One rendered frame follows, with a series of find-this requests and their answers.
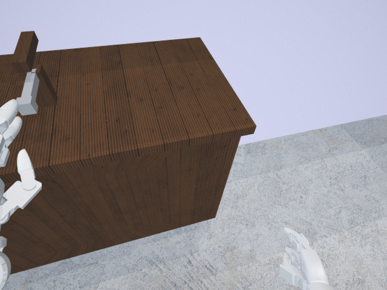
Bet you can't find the right robot hand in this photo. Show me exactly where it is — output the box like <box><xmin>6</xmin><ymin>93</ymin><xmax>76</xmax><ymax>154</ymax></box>
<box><xmin>280</xmin><ymin>227</ymin><xmax>329</xmax><ymax>290</ymax></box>

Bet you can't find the counter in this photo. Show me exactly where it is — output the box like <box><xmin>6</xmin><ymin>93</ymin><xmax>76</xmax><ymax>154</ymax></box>
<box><xmin>0</xmin><ymin>31</ymin><xmax>256</xmax><ymax>274</ymax></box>

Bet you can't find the left robot hand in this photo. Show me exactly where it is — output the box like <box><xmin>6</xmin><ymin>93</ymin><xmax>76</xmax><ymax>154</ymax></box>
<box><xmin>0</xmin><ymin>99</ymin><xmax>42</xmax><ymax>230</ymax></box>

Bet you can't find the tap lever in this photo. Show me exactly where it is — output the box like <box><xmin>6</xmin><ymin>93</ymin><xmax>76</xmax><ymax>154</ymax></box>
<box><xmin>16</xmin><ymin>69</ymin><xmax>39</xmax><ymax>115</ymax></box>

